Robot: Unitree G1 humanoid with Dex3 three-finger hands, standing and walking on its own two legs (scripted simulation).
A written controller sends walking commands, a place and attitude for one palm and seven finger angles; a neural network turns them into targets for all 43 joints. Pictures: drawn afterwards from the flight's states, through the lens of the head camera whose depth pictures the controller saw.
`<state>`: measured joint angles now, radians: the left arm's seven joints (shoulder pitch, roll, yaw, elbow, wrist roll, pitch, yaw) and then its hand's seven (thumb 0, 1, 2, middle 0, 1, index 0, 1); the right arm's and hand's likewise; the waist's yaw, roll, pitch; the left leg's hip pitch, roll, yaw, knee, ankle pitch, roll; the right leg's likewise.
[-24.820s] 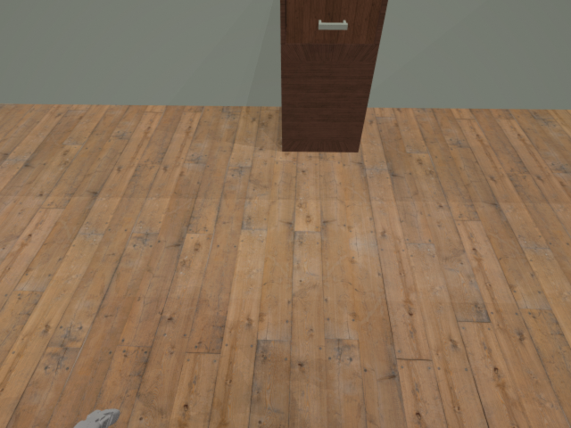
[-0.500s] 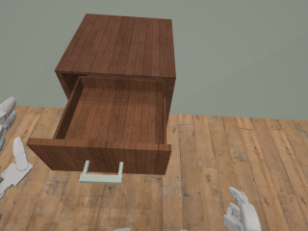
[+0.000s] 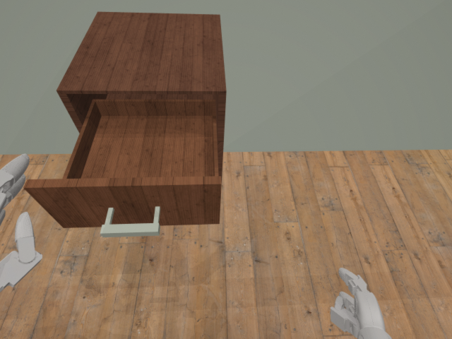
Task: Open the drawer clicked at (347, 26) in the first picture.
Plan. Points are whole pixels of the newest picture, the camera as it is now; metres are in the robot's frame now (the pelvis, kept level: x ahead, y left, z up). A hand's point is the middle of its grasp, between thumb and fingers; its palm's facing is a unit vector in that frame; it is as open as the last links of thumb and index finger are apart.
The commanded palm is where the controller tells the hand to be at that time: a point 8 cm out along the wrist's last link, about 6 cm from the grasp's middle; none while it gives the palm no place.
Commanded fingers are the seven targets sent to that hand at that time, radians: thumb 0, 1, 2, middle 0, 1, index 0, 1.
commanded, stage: stop stepping back and stand still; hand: left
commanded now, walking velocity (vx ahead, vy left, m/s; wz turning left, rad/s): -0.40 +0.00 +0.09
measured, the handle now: (132, 221) +0.36 +0.21 -0.08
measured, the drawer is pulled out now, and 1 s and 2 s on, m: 0.29 0.29 0.29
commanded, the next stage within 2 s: let the arm hang, fingers relaxed in 0.78 s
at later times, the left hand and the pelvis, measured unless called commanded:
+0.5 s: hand out of the picture +0.07 +0.23 +0.15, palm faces +0.40 -0.83 -0.39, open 7.4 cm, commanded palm +0.00 +0.27 +0.18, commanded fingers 0.00 0.90 0.90 -0.20 -0.30 -0.20 -0.30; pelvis -0.12 -0.01 +0.00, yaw +3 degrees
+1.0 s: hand out of the picture +0.08 +0.25 -0.01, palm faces +0.22 -0.88 -0.41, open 7.4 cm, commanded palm none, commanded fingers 0.00 0.90 0.90 -0.20 -0.30 -0.20 -0.30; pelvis -0.12 +0.00 -0.01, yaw +4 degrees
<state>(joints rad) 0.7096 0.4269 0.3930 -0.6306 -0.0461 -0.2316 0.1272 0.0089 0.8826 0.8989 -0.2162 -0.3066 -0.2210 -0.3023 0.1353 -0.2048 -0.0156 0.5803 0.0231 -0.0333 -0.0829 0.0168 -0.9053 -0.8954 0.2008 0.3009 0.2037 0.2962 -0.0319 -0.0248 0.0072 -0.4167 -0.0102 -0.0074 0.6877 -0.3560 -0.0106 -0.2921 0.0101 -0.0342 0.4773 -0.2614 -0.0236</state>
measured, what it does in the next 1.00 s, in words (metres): walks backwards: left foot, then left foot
